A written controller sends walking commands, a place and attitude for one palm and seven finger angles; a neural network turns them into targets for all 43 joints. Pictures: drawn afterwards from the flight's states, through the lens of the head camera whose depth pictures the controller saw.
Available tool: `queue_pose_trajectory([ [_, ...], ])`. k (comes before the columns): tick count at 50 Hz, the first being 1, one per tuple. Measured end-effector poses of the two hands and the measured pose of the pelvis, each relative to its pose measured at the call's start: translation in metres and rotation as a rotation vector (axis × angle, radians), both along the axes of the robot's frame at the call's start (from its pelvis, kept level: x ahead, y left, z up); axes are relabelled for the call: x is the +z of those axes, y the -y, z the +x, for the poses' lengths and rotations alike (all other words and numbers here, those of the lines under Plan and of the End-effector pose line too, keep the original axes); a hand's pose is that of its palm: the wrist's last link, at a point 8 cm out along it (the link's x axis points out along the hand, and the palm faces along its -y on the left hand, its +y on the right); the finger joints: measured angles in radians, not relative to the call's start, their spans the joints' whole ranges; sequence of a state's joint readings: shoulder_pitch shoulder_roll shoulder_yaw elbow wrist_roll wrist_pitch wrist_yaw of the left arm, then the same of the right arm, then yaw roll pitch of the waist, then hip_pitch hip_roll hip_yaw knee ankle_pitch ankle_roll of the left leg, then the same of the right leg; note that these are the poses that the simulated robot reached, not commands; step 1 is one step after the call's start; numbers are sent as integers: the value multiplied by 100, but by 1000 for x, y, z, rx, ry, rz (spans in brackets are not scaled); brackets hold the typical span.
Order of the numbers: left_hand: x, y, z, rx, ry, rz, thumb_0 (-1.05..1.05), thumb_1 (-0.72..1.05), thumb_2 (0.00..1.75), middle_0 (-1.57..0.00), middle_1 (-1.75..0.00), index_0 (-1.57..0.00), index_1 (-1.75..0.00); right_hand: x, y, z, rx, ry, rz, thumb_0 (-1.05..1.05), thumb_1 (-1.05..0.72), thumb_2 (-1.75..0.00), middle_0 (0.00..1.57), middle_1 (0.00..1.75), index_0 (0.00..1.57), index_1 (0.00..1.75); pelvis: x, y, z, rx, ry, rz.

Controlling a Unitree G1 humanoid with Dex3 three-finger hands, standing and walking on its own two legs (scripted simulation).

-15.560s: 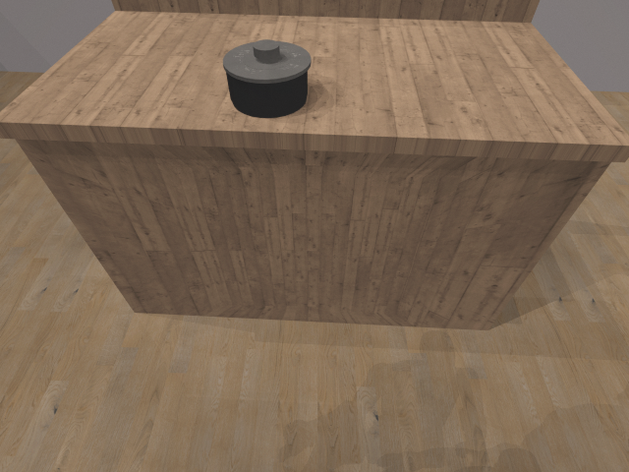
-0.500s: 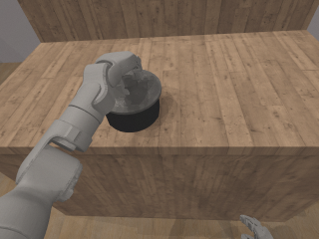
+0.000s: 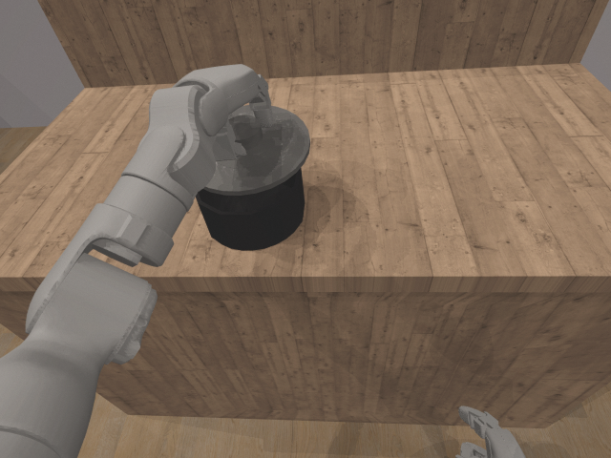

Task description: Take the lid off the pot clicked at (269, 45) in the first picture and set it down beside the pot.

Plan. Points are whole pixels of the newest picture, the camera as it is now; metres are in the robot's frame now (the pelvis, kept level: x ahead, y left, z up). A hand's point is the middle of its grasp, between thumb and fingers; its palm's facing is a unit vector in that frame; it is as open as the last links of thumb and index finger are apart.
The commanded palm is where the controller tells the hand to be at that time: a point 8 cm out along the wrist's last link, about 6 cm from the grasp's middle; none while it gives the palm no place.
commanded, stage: lift the lid straight up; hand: left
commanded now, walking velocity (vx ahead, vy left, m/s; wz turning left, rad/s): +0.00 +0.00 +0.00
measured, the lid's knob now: (242, 132) +0.48 +0.10 +0.21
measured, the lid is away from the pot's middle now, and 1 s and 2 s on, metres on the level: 0.02 0.02 0.08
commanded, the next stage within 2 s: move the lid sideways beside the pot in 1.22 s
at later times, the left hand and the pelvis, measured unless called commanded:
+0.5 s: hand (218, 105) +0.45 +0.11 +0.26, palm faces -0.18 -0.06 -0.98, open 8.2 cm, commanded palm +0.44 +0.12 +0.33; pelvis +0.00 +0.00 +0.00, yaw +0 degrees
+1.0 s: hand (216, 63) +0.45 +0.10 +0.31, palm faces -0.08 -0.07 -0.99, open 8.2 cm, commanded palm +0.43 +0.11 +0.38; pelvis +0.01 +0.01 +0.00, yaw +0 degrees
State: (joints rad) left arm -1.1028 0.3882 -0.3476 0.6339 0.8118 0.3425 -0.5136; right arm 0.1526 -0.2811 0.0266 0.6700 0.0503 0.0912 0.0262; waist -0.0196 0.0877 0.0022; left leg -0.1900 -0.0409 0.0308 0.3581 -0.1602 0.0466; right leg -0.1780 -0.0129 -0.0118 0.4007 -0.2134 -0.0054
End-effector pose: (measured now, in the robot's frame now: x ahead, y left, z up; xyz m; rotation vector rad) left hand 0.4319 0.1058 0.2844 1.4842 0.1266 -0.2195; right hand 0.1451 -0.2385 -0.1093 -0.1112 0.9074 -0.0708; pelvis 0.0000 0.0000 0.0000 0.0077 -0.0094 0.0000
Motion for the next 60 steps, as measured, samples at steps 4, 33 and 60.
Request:
queue_pose_trajectory([
  [4, 5, -2, 0, 10, 0, -1, 0, 21, 90, -59, -85, -56, -85, 0, 1, -4, -5, -3, -6, 1, -91, -90, 20, 29, 20, 30, 0, 0, -2, 1, 2, 0],
  [33, 51, -5, 12, 11, 72, -2, 0, 20, 90, -59, -85, -57, -85, -1, -1, -13, -24, -16, -14, 1, -91, -90, 20, 29, 20, 30, 1, -8, 3, -2, -16, -4],
  [60, 92, 3, -4, 6, 160, 1, 0, 20, 90, -60, -86, -57, -85, 4, -14, 13, 33, 27, 16, 1, -91, -90, 20, 29, 20, 30, 1, -9, 4, 9, -17, -3],
])
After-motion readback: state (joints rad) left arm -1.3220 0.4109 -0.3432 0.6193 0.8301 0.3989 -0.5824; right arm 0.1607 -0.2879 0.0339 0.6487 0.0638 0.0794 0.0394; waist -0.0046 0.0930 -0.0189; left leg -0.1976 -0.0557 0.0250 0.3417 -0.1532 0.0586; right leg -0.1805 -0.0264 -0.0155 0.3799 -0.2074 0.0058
